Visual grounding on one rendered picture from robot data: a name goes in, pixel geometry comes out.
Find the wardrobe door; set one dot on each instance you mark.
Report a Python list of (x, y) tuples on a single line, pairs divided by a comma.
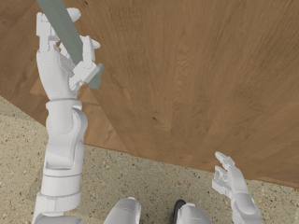
[(183, 79), (289, 175)]

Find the left robot thigh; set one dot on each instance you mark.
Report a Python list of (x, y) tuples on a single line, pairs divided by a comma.
[(126, 211)]

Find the robot left hand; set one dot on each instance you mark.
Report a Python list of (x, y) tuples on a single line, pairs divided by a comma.
[(55, 67)]

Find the robot left upper arm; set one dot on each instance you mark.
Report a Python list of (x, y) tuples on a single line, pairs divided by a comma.
[(60, 220)]

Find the robot left forearm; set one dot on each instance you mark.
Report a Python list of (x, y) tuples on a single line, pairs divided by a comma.
[(60, 189)]

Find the right robot thigh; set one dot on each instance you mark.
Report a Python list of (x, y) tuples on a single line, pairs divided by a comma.
[(192, 215)]

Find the robot right forearm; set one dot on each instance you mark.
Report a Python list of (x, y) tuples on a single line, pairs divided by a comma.
[(245, 211)]

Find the handle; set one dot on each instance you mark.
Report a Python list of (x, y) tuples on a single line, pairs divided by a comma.
[(65, 29)]

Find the robot right hand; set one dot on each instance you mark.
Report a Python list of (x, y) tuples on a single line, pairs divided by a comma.
[(230, 182)]

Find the robot thigh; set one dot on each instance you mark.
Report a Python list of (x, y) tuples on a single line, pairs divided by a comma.
[(192, 215), (126, 211)]

